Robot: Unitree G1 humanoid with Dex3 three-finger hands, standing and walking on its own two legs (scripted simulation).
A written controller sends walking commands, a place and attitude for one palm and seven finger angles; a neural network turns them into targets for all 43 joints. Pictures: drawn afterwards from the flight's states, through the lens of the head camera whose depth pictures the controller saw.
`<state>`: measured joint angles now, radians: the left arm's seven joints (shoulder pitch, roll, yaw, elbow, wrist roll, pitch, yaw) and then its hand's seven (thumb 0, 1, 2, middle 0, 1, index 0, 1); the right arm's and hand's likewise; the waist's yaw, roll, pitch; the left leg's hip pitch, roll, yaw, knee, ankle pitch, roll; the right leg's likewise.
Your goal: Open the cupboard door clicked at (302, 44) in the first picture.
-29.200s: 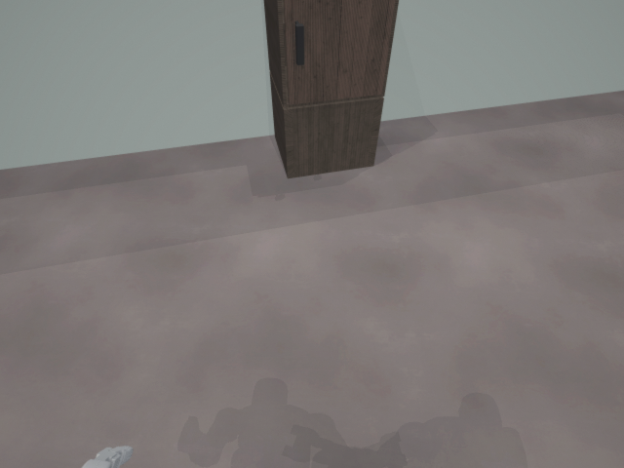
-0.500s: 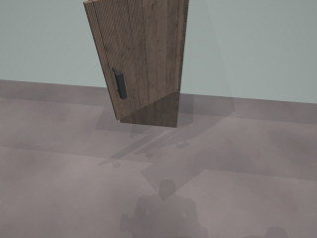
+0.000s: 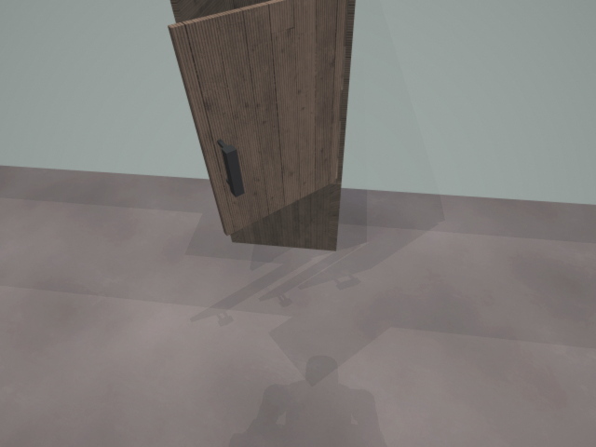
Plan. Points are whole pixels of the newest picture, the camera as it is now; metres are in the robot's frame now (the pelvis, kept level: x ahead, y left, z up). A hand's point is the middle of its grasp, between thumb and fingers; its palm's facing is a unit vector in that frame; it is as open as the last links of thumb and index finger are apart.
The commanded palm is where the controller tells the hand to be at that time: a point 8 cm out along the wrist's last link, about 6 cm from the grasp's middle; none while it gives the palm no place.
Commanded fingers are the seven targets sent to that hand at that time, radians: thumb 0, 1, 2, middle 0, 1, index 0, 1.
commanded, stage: let the arm hang, fingers relaxed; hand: left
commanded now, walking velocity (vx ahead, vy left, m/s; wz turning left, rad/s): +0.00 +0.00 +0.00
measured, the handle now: (229, 167) +0.76 +0.22 -0.09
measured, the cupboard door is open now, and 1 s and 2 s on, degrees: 43 43 43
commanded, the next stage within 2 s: look to check the result in 0.28 s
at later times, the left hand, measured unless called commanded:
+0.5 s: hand out of the picture +0.05 +0.22 -0.16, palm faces +0.01 -0.96 -0.27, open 7.4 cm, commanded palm none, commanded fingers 0.00 0.90 0.90 -0.20 -0.30 -0.20 -0.30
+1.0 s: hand out of the picture +0.09 +0.23 -0.16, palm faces +0.00 -0.96 -0.29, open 7.4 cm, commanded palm none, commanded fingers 0.00 0.90 0.90 -0.20 -0.30 -0.20 -0.30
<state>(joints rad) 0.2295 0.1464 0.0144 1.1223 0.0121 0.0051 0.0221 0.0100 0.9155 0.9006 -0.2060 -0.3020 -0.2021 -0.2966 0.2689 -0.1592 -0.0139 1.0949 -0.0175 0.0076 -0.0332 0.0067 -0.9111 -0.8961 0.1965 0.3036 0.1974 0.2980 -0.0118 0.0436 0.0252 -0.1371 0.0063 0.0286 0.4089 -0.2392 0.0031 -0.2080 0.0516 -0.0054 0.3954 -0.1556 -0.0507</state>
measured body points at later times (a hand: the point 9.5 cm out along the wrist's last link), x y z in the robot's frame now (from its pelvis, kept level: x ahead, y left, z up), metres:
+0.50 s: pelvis +0.01 +0.02 +0.00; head +0.03 +0.00 +0.45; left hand +0.05 +0.27 -0.14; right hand +0.00 -0.23 -0.16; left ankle -0.01 +0.12 -0.74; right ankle +0.04 -0.08 -0.74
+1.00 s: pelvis +0.03 +0.02 +0.00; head +0.05 +0.00 +0.45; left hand +0.09 +0.28 -0.14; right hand +0.08 -0.25 -0.15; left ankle -0.01 +0.12 -0.74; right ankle +0.04 -0.08 -0.74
